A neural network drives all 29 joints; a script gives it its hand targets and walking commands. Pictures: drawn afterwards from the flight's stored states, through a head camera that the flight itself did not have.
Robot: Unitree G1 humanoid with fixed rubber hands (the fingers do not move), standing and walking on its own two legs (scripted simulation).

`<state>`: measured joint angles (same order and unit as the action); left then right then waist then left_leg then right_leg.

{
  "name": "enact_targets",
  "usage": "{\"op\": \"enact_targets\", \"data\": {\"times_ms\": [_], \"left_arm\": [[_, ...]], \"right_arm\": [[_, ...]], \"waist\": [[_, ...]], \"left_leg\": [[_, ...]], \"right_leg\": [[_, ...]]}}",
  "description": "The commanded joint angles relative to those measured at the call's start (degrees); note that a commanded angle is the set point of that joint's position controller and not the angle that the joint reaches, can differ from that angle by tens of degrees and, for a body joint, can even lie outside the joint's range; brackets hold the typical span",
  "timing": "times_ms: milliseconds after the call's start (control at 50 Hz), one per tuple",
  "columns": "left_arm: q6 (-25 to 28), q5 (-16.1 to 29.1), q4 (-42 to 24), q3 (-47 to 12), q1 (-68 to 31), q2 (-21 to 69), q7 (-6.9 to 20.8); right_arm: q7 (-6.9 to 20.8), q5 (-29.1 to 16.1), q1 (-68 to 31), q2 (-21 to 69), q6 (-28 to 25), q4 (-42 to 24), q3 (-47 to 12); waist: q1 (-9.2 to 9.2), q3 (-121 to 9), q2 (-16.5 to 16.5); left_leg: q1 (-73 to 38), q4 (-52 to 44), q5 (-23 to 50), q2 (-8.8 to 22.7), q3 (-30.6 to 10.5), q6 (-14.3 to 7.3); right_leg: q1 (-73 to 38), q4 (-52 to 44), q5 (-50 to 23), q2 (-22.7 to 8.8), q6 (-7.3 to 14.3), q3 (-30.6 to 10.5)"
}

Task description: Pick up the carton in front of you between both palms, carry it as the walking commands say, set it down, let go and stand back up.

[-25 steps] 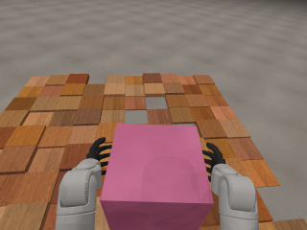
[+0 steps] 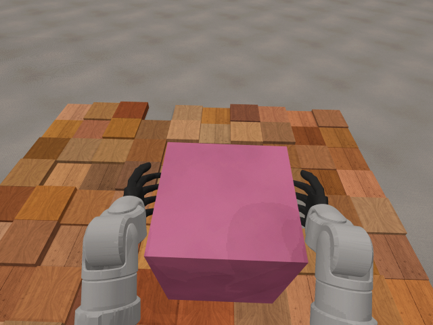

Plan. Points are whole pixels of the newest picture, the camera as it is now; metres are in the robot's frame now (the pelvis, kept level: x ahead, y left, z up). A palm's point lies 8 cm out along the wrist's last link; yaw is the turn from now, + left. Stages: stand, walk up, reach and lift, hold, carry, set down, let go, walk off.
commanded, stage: carry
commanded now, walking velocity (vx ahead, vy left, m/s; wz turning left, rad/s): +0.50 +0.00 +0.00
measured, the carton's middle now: (223, 228) +0.29 +0.00 +0.04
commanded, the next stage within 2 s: none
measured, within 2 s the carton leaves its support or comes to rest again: neither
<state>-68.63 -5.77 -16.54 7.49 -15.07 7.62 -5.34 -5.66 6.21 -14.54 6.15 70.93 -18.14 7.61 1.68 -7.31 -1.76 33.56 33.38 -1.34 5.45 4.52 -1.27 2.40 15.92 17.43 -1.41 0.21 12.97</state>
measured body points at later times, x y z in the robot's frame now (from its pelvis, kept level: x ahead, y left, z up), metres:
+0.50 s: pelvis +0.34 +0.05 -0.04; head +0.40 +0.06 +0.41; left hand +0.73 +0.20 +0.05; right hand +0.72 -0.11 +0.05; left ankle +0.21 +0.12 -0.76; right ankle +0.48 -0.03 -0.74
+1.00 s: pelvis +0.71 +0.08 -0.02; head +0.77 +0.09 +0.42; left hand +1.13 +0.23 +0.14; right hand +1.11 -0.08 +0.14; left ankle +0.76 +0.15 -0.75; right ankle +0.57 -0.02 -0.66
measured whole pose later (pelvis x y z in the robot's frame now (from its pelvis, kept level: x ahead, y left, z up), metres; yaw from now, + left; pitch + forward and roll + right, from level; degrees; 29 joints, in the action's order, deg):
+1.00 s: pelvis +0.71 +0.08 -0.02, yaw -2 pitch +5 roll +0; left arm -75.1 0.4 3.4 14.6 -51.5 -4.0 -8.6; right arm -8.6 4.4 -48.8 0.4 75.8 0.3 14.5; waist -0.3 1.2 1.5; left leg 24.4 30.1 -10.6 -2.6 3.0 -16.5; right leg 21.9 64.4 27.8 1.8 2.4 1.1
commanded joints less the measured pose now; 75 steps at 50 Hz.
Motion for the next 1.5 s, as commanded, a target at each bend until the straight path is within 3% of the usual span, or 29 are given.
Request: {"op": "enact_targets", "data": {"times_ms": [0,80,120,160,200,240,320,400,460,480,500,520,540,560,620,700,800,860,900,920,960,1020,1160,1240,1260,1280,1300,1340,1480], "left_arm": [[-1.39,23.35,1.96,-40.05,-36.18,41.36,12.96],[-1.66,23.23,9.84,-36.78,-44.85,41.53,11.45],[-1.73,23.83,13.0,-35.42,-50.01,44.24,11.09],[-1.6,24.94,16.46,-34.14,-53.47,47.94,11.19],[-0.35,26.47,16.93,-34.05,-59.16,52.54,11.2],[1.23,27.38,17.05,-33.98,-63.04,56.33,10.94],[3.13,25.41,17.71,-33.4,-63.42,57.87,9.38],[3.94,23.24,19.34,-32.77,-61.28,56.89,8.89],[4.08,23.57,18.69,-33.29,-60.63,55.51,9.14],[3.98,24.45,18.39,-33.37,-59.68,55.3,9.45],[3.8,26.03,16.99,-33.98,-59.68,56.13,10.03],[3.76,26.12,17.93,-33.78,-58.83,55.15,10.51],[3.2,26.48,18.55,-33.95,-59.07,55.27,11.11],[2.97,28.51,16.36,-35.72,-62.39,56.88,11.86],[2.35,33.81,10.21,-38.26,-70.13,60.43,13.17],[0.9,34.85,5.85,-37.93,-69.96,58.27,12.86],[-1.44,32.78,6.37,-36.53,-67.53,50.73,11.99],[-3.94,30.58,11.6,-33.48,-67.38,46.03,11.34],[-6.52,30.62,14.64,-31.37,-70.86,45.58,11.21],[-7.21,30.42,16.25,-30.29,-71.85,45.29,11.21],[-7.95,29.63,16.97,-28.29,-76.09,46.77,10.77],[-8.37,25.88,20.72,-24.72,-76.26,49.94,9.13],[-5.67,17.33,32.03,-19.76,-68.09,54.27,8.24],[-3.28,17.89,33.94,-19.87,-65.49,57.13,10.77],[-2.57,18.04,34.58,-19.65,-63.72,57.7,11.56],[-1.69,17.81,36.02,-19.32,-62.98,56.57,12.1],[-0.62,18.5,35.85,-20.12,-62.68,56.56,12.39],[1.07,21.45,30.55,-22.0,-63.96,59.54,13.14],[5.19,28.7,17.36,-33.02,-61.62,63.1,13.9]], "right_arm": [[12.36,-24.01,-38.81,43.58,-0.44,1.95,-40.05],[12.13,-24.86,-45.79,42.51,-0.19,10.81,-35.1],[12.16,-24.25,-48.84,42.69,-0.8,16.17,-32.02],[12.31,-24.57,-49.94,44.52,-1.53,20.76,-30.42],[12.78,-26.67,-58.07,50.94,-2.98,18.29,-31.86],[12.98,-30.3,-67.49,56.89,-4.42,13.95,-34.23],[12.4,-31.84,-71.23,59.1,-6.05,13.54,-34.3],[12.83,-30.41,-68.09,57.92,-6.42,16.26,-34.45],[12.79,-30.33,-67.49,57.58,-6.08,15.28,-34.92],[12.56,-29.31,-67.48,56.8,-5.94,14.61,-34.81],[12.21,-27.99,-67.48,55.41,-5.8,14.43,-34.21],[12.1,-26.8,-64.14,54.83,-5.17,16.22,-32.87],[11.71,-24.79,-62.02,53.34,-4.86,17.68,-31.24],[11.21,-23.67,-61.92,52.3,-4.67,16.46,-30.64],[9.71,-21.87,-63.9,52.18,-4.33,13.03,-29.55],[7.93,-20.03,-62.82,49.57,-3.7,9.28,-29.86],[7.3,-21.15,-66.49,44.2,-0.59,5.46,-31.76],[8.18,-21.97,-66.35,41.32,2.18,11.0,-30.14],[8.3,-22.43,-68.06,38.76,3.08,15.37,-26.85],[8.31,-23.43,-69.3,39.15,3.69,15.28,-26.11],[9.13,-26.06,-76.14,42.92,4.91,13.24,-26.31],[10.91,-29.65,-82.42,49.56,5.78,13.61,-25.22],[14.56,-30.14,-80.27,58.99,3.34,25.85,-24.04],[15.25,-29.24,-76.82,62.57,-0.36,29.22,-25.03],[15.22,-28.8,-76.49,63.03,-1.13,29.54,-25.32],[15.17,-28.47,-75.99,64.44,-1.44,30.68,-25.43],[14.7,-27.31,-73.86,62.85,-1.75,30.5,-25.31],[13.68,-27.86,-74.39,63.62,-3.53,26.31,-27.42],[9.7,-25.62,-61.29,63.6,-8.41,18.15,-33.39]], "waist": [[0.82,-5.06,8.99],[-0.85,-6.41,8.22],[-5.28,-16.71,-3.34],[-6.31,-24.14,-21.37],[-6.74,-20.76,-10.19],[-5.18,-20.86,-0.91],[-4.69,-19.33,-5.46],[-3.87,-14.09,-4.14],[3.16,-20.16,-4.57],[6.58,-25.01,-3.43],[8.94,-25.03,0.5],[6.77,-25.51,14.94],[3.59,-27.9,14.76],[3.98,-26.96,12.15],[3.07,-21.48,2.28],[3.78,-20.69,5.13],[3.27,-19.58,9.94],[-1.59,-20.58,5.29],[-5.3,-29.47,-12.28],[-6.12,-30.03,-11.87],[-7.0,-24.99,-5.7],[-6.02,-24.32,-7.43],[-6.93,-20.25,-7.37],[-1.68,-21.68,-5.07],[1.01,-21.52,-0.16],[0.03,-25.45,11.29],[1.31,-28.45,17.02],[0.42,-23.01,9.5],[0.63,-25.24,8.13]], "left_leg": [[2.96,-2.44,0.54,-0.17,0.19,-1.62],[-9.24,-6.5,0.56,-3.94,5.0,-2.59],[-38.34,-5.79,1.32,-4.33,6.36,-2.64],[-61.34,-7.66,3.51,12.76,-26.37,-10.77],[-56.71,-11.07,-0.85,15.44,-30.44,-14.19],[-48.82,-9.78,-5.26,12.65,-22.55,-11.72],[-44.47,-13.41,-12.92,10.29,-14.9,-9.38],[-36.16,-17.88,-0.87,3.78,-4.01,-7.24],[-32.05,0.94,33.26,3.68,4.16,-5.02],[-27.81,14.43,32.39,2.3,6.1,-3.42],[-16.15,26.28,11.21,-0.66,3.06,-2.83],[-1.75,43.55,-21.35,-10.1,1.78,-0.77],[5.76,52.62,-26.11,-11.18,-6.53,-1.39],[10.63,55.93,-26.5,-8.3,-8.64,-2.28],[11.99,42.36,-24.63,-3.73,-7.67,-1.8],[8.15,20.28,-22.08,-4.59,-4.21,-0.6],[-9.43,-4.4,2.63,-7.4,0.8,-0.8],[-29.14,-13.45,15.76,-7.96,4.58,-2.82],[-56.86,-2.07,37.41,12.78,-26.79,-13.52],[-59.33,-4.66,26.72,14.44,-33.61,-17.86],[-57.47,-5.55,27.34,11.21,-27.78,-15.54],[-52.93,-7.3,30.36,7.08,-20.13,-10.96],[-42.58,-5.71,25.63,-0.63,-7.57,-9.22],[-27.63,11.44,16.12,-1.6,0.09,-5.04],[-18.17,21.91,5.07,-3.22,0.57,-3.97],[-0.57,32.28,-25.69,-7.76,-1.37,-2.69],[7.65,40.49,-29.06,-9.3,-4.73,-1.8],[8.05,38.2,-22.73,-5.37,-5.98,-1.09],[10.27,29.17,-13.36,-2.84,-3.68,0.93]], "right_leg": [[-8.8,-0.83,-21.54,-13.44,6.65,-6.78],[-7.99,12.22,-31.7,-11.95,3.95,-4.58],[6.42,38.22,-26.48,-7.9,-0.15,-0.71],[37.6,63.16,22.02,2.24,-2.88,-7.23],[46.91,70.57,16.49,-0.56,-0.7,-11.87],[45.54,68.85,10.78,-2.49,1.01,-12.48],[46.8,58.5,5.44,-3.33,1.68,-11.65],[32.75,27.18,-0.75,0.24,1.19,-3.2],[8.73,21.29,-7.16,8.12,3.03,5.97],[-3.47,18.1,-7.06,7.67,3.84,4.94],[-13.93,17.82,-4.56,2.14,4.29,-4.45],[-18.46,11.87,-13.7,-11.48,12.11,-33.32],[-22.7,8.52,-26.59,-17.44,17.94,-48.18],[-23.34,9.57,-29.37,-19.02,20.23,-45.53],[-14.43,11.1,-29.03,-14.89,14.99,-34.11],[-12.97,10.9,-38.05,-13.14,14.23,-26.0],[-5.54,13.33,-39.42,-7.19,9.69,-13.44],[0.62,28.05,-37.34,-2.64,4.96,-6.95],[27.93,49.18,11.61,4.08,1.71,-10.31],[36.09,56.15,17.41,4.71,1.9,-13.33],[42.85,53.45,11.82,1.35,2.03,-15.31],[40.35,42.74,5.31,-0.3,0.71,-14.55],[30.02,12.53,-17.95,3.49,-0.87,-7.62],[2.92,2.81,-33.72,1.43,1.95,-5.13],[-5.73,5.29,-33.43,-2.11,1.07,-7.99],[-20.34,12.31,-47.63,-15.39,6.4,-27.43],[-25.08,9.02,-28.71,-20.36,12.43,-40.95],[-15.23,4.99,-16.49,-15.56,10.15,-36.78],[-17.58,6.72,-45.67,-11.18,6.08,-22.84]]}}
